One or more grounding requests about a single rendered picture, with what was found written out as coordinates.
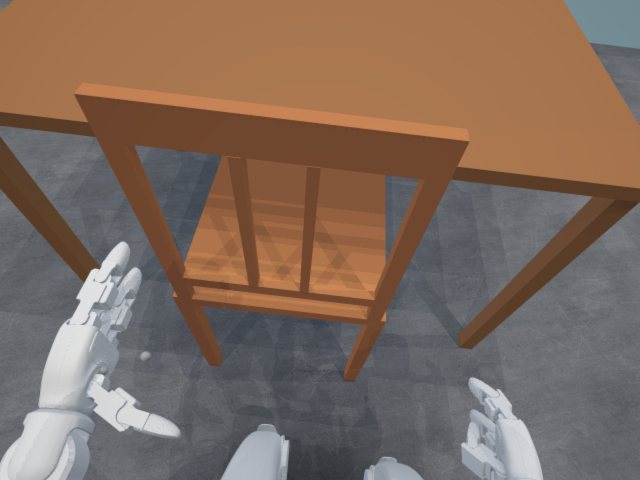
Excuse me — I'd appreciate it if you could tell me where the table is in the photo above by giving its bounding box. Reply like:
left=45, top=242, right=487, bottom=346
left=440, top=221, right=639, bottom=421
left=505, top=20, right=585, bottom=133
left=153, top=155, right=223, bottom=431
left=0, top=0, right=640, bottom=349

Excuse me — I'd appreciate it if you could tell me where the left robot shin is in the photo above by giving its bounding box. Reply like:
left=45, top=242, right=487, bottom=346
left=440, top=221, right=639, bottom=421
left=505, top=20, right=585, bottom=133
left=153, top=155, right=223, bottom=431
left=257, top=424, right=277, bottom=433

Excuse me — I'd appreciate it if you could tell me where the left robot hand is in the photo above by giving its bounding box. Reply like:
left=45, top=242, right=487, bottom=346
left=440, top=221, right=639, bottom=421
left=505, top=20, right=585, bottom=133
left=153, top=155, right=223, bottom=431
left=38, top=242, right=181, bottom=439

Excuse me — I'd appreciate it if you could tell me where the robot left thigh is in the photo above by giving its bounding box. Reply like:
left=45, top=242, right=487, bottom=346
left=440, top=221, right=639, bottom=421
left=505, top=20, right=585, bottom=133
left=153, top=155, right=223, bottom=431
left=221, top=431, right=289, bottom=480

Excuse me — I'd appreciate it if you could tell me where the right robot hand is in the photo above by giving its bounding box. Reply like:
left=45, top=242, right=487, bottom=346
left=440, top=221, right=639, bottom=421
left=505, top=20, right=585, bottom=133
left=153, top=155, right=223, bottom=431
left=461, top=377, right=543, bottom=480

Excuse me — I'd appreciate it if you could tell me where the robot left forearm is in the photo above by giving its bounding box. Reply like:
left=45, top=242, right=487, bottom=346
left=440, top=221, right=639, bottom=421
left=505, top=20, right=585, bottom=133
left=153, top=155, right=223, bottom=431
left=0, top=408, right=95, bottom=480

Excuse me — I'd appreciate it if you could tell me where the chair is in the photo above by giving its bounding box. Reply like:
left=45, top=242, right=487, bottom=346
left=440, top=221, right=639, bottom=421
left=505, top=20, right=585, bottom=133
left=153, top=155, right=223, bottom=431
left=74, top=83, right=470, bottom=382

